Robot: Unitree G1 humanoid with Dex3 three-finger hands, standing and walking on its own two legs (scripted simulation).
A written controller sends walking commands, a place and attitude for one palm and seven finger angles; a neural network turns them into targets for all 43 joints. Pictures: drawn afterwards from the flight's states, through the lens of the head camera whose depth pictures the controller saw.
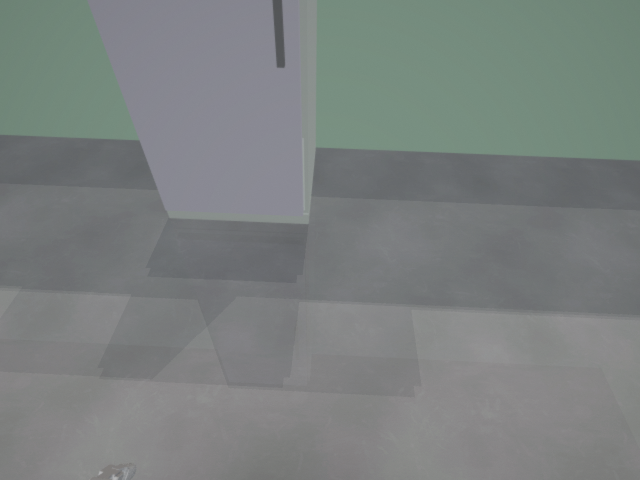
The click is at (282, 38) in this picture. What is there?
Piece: fridge door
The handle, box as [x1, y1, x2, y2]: [273, 0, 284, 67]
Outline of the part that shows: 273,0 277,67 283,67 284,51 281,0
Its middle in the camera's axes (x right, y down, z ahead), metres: -0.12 -0.66 +1.03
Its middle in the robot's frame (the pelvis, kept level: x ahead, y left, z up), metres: +1.23 +0.18 +0.18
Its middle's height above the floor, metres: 0.95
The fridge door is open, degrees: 0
